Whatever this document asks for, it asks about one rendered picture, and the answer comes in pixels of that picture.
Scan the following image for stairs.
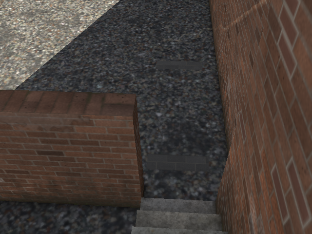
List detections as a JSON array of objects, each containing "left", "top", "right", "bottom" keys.
[{"left": 131, "top": 197, "right": 228, "bottom": 234}]

